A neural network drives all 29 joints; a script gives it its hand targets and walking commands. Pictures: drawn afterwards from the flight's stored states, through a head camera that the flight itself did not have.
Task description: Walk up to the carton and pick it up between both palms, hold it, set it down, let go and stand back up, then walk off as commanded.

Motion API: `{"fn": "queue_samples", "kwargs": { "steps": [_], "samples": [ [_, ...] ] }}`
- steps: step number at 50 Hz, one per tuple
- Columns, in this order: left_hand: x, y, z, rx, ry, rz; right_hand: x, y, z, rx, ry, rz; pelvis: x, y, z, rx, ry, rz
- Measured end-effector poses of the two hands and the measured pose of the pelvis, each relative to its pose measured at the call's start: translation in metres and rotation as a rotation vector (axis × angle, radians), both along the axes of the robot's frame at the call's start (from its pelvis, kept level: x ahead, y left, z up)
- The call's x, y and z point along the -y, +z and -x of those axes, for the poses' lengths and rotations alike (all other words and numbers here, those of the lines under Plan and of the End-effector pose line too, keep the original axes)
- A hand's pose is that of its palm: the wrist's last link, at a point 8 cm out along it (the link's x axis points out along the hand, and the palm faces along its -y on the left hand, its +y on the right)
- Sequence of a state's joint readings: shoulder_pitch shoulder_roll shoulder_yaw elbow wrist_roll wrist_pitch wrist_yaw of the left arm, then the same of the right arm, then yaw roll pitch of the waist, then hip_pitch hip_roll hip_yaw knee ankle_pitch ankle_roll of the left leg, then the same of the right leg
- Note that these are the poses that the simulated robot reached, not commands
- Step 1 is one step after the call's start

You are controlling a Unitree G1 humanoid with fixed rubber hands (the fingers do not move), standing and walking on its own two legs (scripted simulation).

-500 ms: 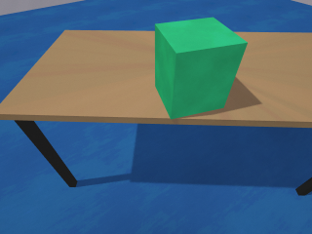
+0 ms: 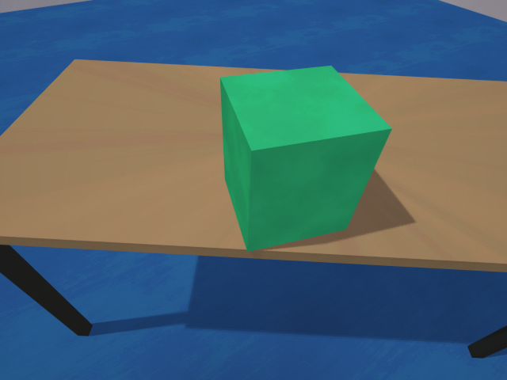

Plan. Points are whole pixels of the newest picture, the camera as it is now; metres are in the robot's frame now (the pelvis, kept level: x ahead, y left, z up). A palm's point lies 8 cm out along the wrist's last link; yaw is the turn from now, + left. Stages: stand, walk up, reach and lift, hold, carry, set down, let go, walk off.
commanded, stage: walk up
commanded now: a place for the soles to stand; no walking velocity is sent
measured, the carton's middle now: (288, 160) +0.49 -0.03 +0.09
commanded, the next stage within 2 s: none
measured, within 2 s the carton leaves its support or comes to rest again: neither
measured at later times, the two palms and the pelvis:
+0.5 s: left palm out of the picture +0.11 +0.23 -0.09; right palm out of the picture +0.11 -0.40 -0.12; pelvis +0.06 -0.09 +0.00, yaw +0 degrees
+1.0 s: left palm out of the picture +0.09 +0.26 -0.10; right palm out of the picture +0.12 -0.37 -0.11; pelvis +0.04 -0.06 +0.00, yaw +2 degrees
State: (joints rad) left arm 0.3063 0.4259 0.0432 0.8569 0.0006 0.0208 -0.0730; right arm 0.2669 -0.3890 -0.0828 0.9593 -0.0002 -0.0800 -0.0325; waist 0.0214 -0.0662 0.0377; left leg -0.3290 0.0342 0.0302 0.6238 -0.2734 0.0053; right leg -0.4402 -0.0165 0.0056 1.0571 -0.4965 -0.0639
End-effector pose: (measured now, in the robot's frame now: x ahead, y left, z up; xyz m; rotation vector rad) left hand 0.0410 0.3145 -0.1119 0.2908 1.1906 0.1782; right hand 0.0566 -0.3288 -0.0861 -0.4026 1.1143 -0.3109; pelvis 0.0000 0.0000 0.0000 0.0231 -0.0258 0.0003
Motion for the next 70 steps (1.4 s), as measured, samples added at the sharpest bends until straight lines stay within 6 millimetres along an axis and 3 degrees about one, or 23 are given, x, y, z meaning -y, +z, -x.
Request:
{"fn": "queue_samples", "kwargs": {
  "steps": [5, 9, 13, 18, 24, 34, 49, 65, 70],
  "samples": [
    [0.023, 0.006, -0.033, 0.025, -0.033, -0.023, 0.028, -0.003, -0.014, 0.002, -0.018, -0.009, 0.028, 0.000, -0.021, 0.004, -0.019, -0.011],
    [0.049, 0.001, -0.051, 0.033, -0.040, -0.067, 0.057, -0.027, -0.026, -0.011, -0.032, -0.037, 0.059, -0.015, -0.036, 0.006, -0.029, -0.021],
    [0.079, 0.008, -0.059, 0.040, -0.020, -0.067, 0.067, -0.038, -0.031, -0.061, -0.032, -0.078, 0.076, -0.011, -0.045, 0.001, -0.028, -0.022],
    [0.091, 0.019, -0.068, 0.051, -0.010, -0.089, 0.076, -0.036, -0.040, -0.096, -0.026, -0.096, 0.088, -0.004, -0.055, -0.018, -0.017, -0.028],
    [0.088, 0.020, -0.068, 0.061, 0.011, -0.104, 0.074, -0.035, -0.051, -0.105, -0.006, -0.092, 0.087, -0.002, -0.060, -0.024, 0.005, -0.016],
    [0.064, 0.003, -0.054, 0.032, 0.043, -0.059, 0.052, -0.020, -0.051, -0.093, 0.018, -0.052, 0.061, -0.004, -0.051, -0.014, 0.020, 0.019],
    [0.055, 0.007, -0.046, 0.032, 0.047, -0.072, 0.040, -0.022, -0.058, -0.083, 0.061, -0.078, 0.056, -0.002, -0.045, -0.017, 0.026, 0.018],
    [0.057, 0.011, -0.062, 0.060, 0.039, -0.078, 0.041, -0.023, -0.061, -0.088, 0.065, -0.088, 0.059, -0.001, -0.047, -0.022, 0.027, 0.012],
    [0.048, 0.013, -0.058, 0.071, 0.049, -0.094, 0.034, -0.025, -0.061, -0.111, 0.063, -0.103, 0.053, -0.001, -0.046, -0.022, 0.038, 0.014]
  ]
}}
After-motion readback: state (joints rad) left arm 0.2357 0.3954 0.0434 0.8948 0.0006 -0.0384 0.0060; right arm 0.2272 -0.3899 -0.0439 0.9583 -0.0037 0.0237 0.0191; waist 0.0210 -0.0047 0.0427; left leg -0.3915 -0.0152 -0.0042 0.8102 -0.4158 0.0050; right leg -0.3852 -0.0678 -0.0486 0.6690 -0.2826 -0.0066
